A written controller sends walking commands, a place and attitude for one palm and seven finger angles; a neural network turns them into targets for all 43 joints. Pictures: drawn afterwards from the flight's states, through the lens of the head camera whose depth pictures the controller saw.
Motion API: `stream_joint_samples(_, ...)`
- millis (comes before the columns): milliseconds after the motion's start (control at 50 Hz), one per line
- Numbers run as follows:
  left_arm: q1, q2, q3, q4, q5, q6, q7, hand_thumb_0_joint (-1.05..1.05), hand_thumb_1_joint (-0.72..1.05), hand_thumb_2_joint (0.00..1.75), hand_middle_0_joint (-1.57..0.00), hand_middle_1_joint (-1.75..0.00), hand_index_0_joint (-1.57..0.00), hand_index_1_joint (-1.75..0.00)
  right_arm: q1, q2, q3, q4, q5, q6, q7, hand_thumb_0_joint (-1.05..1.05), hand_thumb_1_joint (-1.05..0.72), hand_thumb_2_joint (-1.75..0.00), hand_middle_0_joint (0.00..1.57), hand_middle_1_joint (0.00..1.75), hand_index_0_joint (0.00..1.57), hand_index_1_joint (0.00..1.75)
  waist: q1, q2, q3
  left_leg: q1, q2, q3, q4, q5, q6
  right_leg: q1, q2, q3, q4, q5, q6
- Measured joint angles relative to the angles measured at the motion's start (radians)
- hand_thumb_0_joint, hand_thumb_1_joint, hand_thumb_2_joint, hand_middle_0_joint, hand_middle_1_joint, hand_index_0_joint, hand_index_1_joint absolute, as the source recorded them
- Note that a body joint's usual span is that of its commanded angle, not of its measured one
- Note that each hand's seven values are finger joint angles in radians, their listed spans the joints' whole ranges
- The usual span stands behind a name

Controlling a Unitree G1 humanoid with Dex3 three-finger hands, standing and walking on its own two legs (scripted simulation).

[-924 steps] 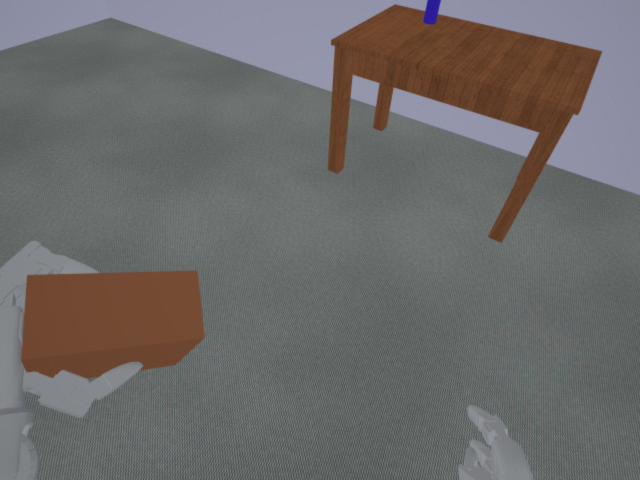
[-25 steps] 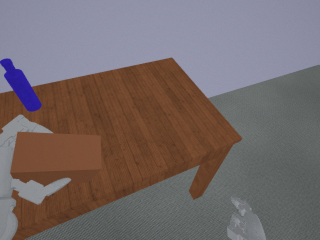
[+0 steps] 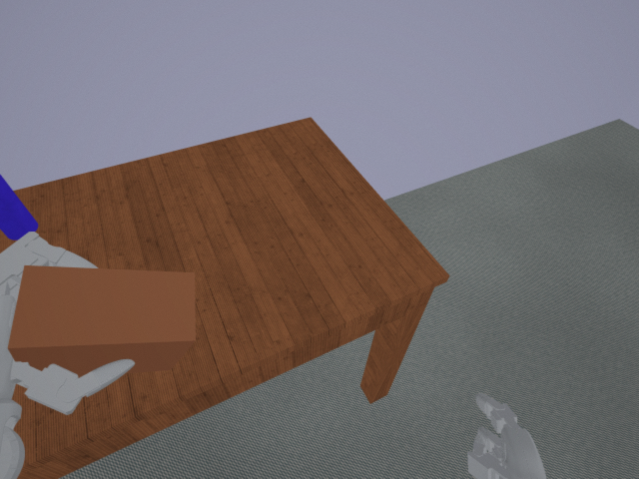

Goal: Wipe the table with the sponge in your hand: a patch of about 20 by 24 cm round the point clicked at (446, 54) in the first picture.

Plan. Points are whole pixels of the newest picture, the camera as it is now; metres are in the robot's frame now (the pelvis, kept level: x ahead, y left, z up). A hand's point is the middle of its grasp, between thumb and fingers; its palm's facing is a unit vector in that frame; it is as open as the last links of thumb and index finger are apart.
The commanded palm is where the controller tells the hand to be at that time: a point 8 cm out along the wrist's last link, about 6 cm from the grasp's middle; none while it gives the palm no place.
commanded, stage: come to a stop and stand still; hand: left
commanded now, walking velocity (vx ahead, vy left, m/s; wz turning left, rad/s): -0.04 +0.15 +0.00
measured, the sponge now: (136, 326) +0.23 +0.20 +0.14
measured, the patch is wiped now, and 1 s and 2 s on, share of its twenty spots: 0.00 0.00 0.00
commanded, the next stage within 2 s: none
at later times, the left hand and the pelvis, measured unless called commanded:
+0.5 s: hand out of the picture +0.20 +0.29 +0.18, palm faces +0.40 -0.78 -0.47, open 10.8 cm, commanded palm +0.11 +0.30 +0.18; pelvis -0.06 +0.03 +0.00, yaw -3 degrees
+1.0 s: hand out of the picture +0.13 +0.35 +0.17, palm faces +0.36 -0.86 -0.36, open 10.8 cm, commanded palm +0.07 +0.39 +0.18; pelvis -0.09 +0.12 +0.01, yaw -2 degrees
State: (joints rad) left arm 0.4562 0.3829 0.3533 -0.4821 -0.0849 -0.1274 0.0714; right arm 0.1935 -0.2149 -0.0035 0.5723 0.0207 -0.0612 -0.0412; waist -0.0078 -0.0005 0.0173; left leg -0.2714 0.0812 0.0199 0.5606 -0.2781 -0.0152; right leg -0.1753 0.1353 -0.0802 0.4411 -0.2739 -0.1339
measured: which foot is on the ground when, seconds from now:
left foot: down 0.00-1.00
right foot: down 0.00-1.00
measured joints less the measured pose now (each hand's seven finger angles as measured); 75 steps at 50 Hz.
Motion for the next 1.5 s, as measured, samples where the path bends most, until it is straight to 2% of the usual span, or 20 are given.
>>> stream_joint_samples(160,0.023,-0.02,-0.017,0.014,0.015,-0.012,0.019,-0.01,-0.55,1.02,-0.67,-1.37,-0.65,-1.37,-0.015,-0.014,0.003,0.014,0.002,0.012,0.002,0.01,-0.91,-0.9,0.2,0.3,0.2,0.3,0.009,0.006,0.009,0.035,-0.013,-0.011,-0.052,0.047,0.028,0.036,-0.006,0.011,-0.053,0.031,0.036)
stream_joint_samples(300,0.017,-0.019,-0.029,0.031,0.018,-0.013,0.019,-0.01,-0.55,1.02,-0.67,-1.37,-0.65,-1.37,-0.034,-0.016,0.005,0.007,0.004,0.016,-0.004,0.01,-0.91,-0.9,0.2,0.3,0.2,0.3,0.025,0.04,0.019,0.038,-0.018,-0.028,-0.088,0.058,0.025,0.033,-0.006,0.01,-0.079,0.062,0.036)
stream_joint_samples(340,-0.118,0.057,-0.004,0.089,0.065,-0.025,-0.025,-0.01,-0.55,1.02,-0.67,-1.37,-0.66,-1.37,-0.011,-0.002,-0.017,0.007,0.009,-0.026,-0.009,0.01,-0.91,-0.9,0.2,0.3,0.2,0.3,0.064,0.034,0.046,0.028,-0.003,0.013,-0.093,0.082,0.021,0.029,-0.007,-0.002,-0.092,0.081,0.06)
stream_joint_samples(400,-0.312,0.128,0.093,0.202,0.06,-0.064,-0.015,-0.01,-0.55,1.02,-0.67,-1.37,-0.66,-1.37,-0.045,-0.003,-0.011,0.019,0.006,-0.031,0.011,0.01,-0.91,-0.9,0.2,0.3,0.2,0.3,0.087,0.023,0.103,0.013,-0.006,0.035,-0.107,0.106,0.008,-0.021,-0.019,0.002,-0.041,0.087,0.068)
stream_joint_samples(440,-0.317,0.112,0.141,0.22,0.041,-0.065,0.003,-0.01,-0.55,1.02,-0.67,-1.37,-0.66,-1.37,-0.065,-0.005,-0.009,0.014,0.012,-0.024,0.034,0.01,-0.91,-0.9,0.2,0.3,0.2,0.3,0.078,0.026,0.119,0.014,-0.009,0.066,-0.119,0.121,0.014,-0.05,-0.027,0.029,-0.012,0.093,0.107)
stream_joint_samples(480,-0.246,0.068,0.128,0.184,0.033,-0.053,0.009,-0.01,-0.55,1.02,-0.67,-1.37,-0.66,-1.37,-0.057,-0.01,-0.011,-0.012,0.02,-0.018,0.052,0.01,-0.91,-0.9,0.2,0.3,0.2,0.3,0.054,0.035,0.113,0.005,-0.016,0.087,-0.109,0.123,0.018,-0.072,-0.037,0.047,0.017,0.086,0.126)
stream_joint_samples(560,-0.047,-0.035,-0.025,0.076,0.052,-0.037,-0.021,-0.01,-0.55,1.02,-0.67,-1.37,-0.65,-1.37,-0.006,-0.014,-0.006,-0.03,0.019,-0.011,0.047,0.01,-0.91,-0.9,0.2,0.3,0.2,0.3,0.01,0.044,0.081,-0.011,-0.033,0.089,-0.067,0.094,0.032,-0.068,-0.049,0.053,0.018,0.089,0.069)
stream_joint_samples(600,0.034,-0.048,-0.082,0.05,0.055,-0.038,-0.037,-0.01,-0.55,1.02,-0.67,-1.37,-0.66,-1.37,0.025,-0.006,0.002,-0.027,0.014,-0.01,0.032,0.01,-0.91,-0.9,0.2,0.3,0.2,0.3,0.003,0.027,0.061,-0.023,-0.052,0.071,-0.043,0.048,0.036,-0.069,-0.056,0.055,0.015,0.095,0.066)
stream_joint_samples(680,0.061,-0.004,-0.083,0.039,0.06,-0.037,-0.023,-0.01,-0.55,1.02,-0.67,-1.37,-0.66,-1.36,0.073,0.01,0.019,-0.01,0.0,-0.028,0.001,0.01,-0.91,-0.9,0.2,0.3,0.2,0.3,0.023,-0.018,0.053,-0.025,-0.079,0.051,-0.039,0.067,0.051,-0.076,-0.069,0.058,0.035,0.091,0.079)
stream_joint_samples(760,-0.073,0.029,-0.009,0.096,0.078,-0.043,0.009,-0.01,-0.55,1.02,-0.67,-1.37,-0.66,-1.36,0.092,0.013,0.027,0.007,-0.004,-0.059,-0.007,0.01,-0.91,-0.9,0.2,0.3,0.2,0.3,0.056,-0.027,0.065,-0.012,-0.096,0.058,-0.057,0.117,0.084,-0.09,-0.085,0.066,0.112,0.004,0.106)
stream_joint_samples(880,-0.203,-0.011,0.056,0.125,0.092,-0.067,0.027,-0.01,-0.55,1.02,-0.67,-1.37,-0.66,-1.36,0.069,0.024,0.036,0.017,-0.002,-0.086,0.036,0.01,-0.91,-0.9,0.2,0.3,0.2,0.3,0.059,-0.006,0.037,-0.032,-0.114,0.074,-0.067,0.135,0.104,-0.02,-0.106,0.074,0.061,0.019,0.119)
stream_joint_samples(960,-0.139,-0.052,-0.006,0.093,0.097,-0.076,0.016,-0.01,-0.55,1.02,-0.67,-1.37,-0.66,-1.36,0.042,0.039,0.043,0.014,-0.008,-0.084,0.049,0.01,-0.91,-0.9,0.2,0.3,0.2,0.3,0.047,0.013,0.018,-0.02,-0.115,0.081,-0.108,0.124,0.089,-0.01,-0.107,0.081,0.017,0.014,0.113)
stream_joint_samples(1040,-0.08,-0.047,-0.052,0.092,0.102,-0.068,0.002,-0.01,-0.55,1.02,-0.67,-1.37,-0.66,-1.36,0.025,0.052,0.048,-0.005,-0.015,-0.075,0.043,0.01,-0.91,-0.9,0.2,0.3,0.2,0.3,0.041,0.01,0.016,-0.001,-0.124,0.094,-0.169,0.174,0.075,-0.012,-0.117,0.089,0.006,-0.001,0.102)
stream_joint_samples(1180,-0.101,-0.005,-0.012,0.11,0.101,-0.037,0.006,-0.01,-0.55,1.03,-0.67,-1.36,-0.66,-1.36,0.018,0.042,0.034,-0.013,-0.018,-0.06,0.035,0.01,-0.91,-0.9,0.2,0.3,0.2,0.3,0.05,0.007,0.059,0.005,-0.122,0.099,-0.189,0.187,0.064,0.002,-0.124,0.071,-0.013,0.015,0.09)
stream_joint_samples(1260,-0.107,-0.006,0.007,0.062,0.096,-0.038,0.013,-0.01,-0.55,1.03,-0.67,-1.36,-0.66,-1.36,0.025,0.02,0.019,-0.006,-0.009,-0.059,0.045,0.01,-0.91,-0.9,0.2,0.3,0.2,0.3,0.057,0.008,0.08,-0.029,-0.115,0.108,-0.113,0.126,0.058,0.003,-0.131,0.054,-0.012,0.082,0.089)
stream_joint_samples(1360,-0.101,-0.033,-0.007,-0.014,0.079,-0.048,0.012,-0.01,-0.55,1.03,-0.67,-1.36,-0.66,-1.36,0.02,-0.007,0.006,0.022,-0.003,-0.055,0.042,0.01,-0.91,-0.9,0.2,0.3,0.2,0.3,0.056,0.01,0.071,-0.124,-0.106,0.088,0.101,-0.041,0.042,-0.059,-0.126,0.044,0.129,0.028,0.113)
stream_joint_samples(1440,-0.163,-0.033,-0.012,0.004,0.075,-0.033,0.008,-0.01,-0.55,1.03,-0.67,-1.36,-0.66,-1.36,-0.007,0.011,-0.009,0.039,-0.008,-0.055,0.032,0.01,-0.91,-0.9,0.2,0.3,0.2,0.3,0.053,-0.02,0.101,-0.106,-0.125,0.117,0.072,0.139,0.102,-0.157,-0.105,0.096,0.41,-0.138,0.097)
stream_joint_samples(1460,-0.185,-0.029,-0.01,0.026,0.072,-0.022,0.003,-0.01,-0.55,1.03,-0.67,-1.36,-0.66,-1.36,-0.01,0.022,-0.017,0.043,-0.012,-0.055,0.036,0.01,-0.91,-0.9,0.2,0.3,0.2,0.3,0.054,-0.029,0.112,-0.088,-0.139,0.124,0.04,0.151,0.083,-0.166,-0.098,0.1,0.454,-0.159,0.096)
stream_joint_samples(1480,-0.201,-0.028,-0.008,0.05,0.067,-0.013,-0.002,-0.01,-0.55,1.03,-0.67,-1.36,-0.66,-1.36,-0.009,0.031,-0.026,0.044,-0.017,-0.057,0.043,0.01,-0.91,-0.9,0.2,0.3,0.2,0.3,0.054,-0.032,0.12,-0.068,-0.152,0.127,-0.007,0.164,0.036,-0.157,-0.091,0.087,0.449,-0.174,0.092)
stream_joint_samples(1500,-0.206,-0.028,-0.007,0.067,0.063,-0.004,-0.005,-0.01,-0.55,1.03,-0.67,-1.36,-0.66,-1.36,0.0,0.033,-0.033,0.037,-0.021,-0.062,0.052,0.01,-0.91,-0.9,0.2,0.3,0.2,0.3,0.05,-0.021,0.12,-0.06,-0.159,0.123,-0.043,0.174,-0.044,-0.126,-0.084,0.05,0.374,-0.18,0.075)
